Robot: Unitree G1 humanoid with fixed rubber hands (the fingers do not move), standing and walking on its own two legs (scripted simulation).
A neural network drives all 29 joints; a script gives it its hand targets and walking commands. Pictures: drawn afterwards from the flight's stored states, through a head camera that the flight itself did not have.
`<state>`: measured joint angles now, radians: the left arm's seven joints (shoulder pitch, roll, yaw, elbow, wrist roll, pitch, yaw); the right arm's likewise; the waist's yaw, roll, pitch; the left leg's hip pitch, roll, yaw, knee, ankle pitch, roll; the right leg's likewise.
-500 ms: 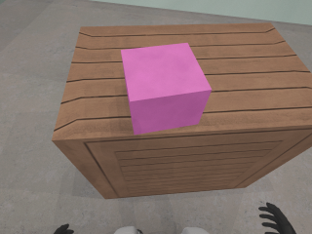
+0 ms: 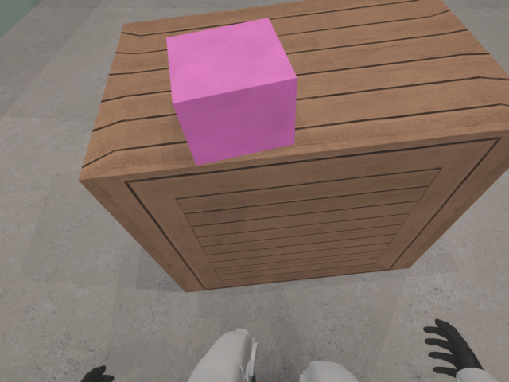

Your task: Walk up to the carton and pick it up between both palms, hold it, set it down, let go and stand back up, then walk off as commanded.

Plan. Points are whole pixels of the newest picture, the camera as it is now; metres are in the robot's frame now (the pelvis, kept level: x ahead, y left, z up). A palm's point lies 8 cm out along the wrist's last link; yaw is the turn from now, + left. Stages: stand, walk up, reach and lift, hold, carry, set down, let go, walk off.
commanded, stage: walk off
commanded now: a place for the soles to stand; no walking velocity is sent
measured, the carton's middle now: (231, 92) +0.58 +0.07 +0.09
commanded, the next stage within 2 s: none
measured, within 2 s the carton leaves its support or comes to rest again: neither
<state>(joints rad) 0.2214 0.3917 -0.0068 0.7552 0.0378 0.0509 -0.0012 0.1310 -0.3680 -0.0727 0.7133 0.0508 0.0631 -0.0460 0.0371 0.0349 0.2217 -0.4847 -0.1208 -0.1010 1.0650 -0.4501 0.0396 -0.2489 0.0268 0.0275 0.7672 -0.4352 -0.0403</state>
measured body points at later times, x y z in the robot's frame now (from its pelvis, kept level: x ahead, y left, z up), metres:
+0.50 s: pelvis -0.10 +0.07 -0.01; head -0.05 +0.11 +0.43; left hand -0.02 +0.38 -0.15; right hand +0.01 -0.25 -0.09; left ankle -0.03 +0.15 -0.71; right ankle -0.08 -0.06 -0.66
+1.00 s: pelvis -0.27 -0.01 -0.03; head -0.24 -0.02 +0.41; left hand -0.18 +0.31 -0.14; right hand -0.13 -0.33 -0.13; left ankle -0.07 +0.14 -0.68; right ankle -0.26 -0.12 -0.71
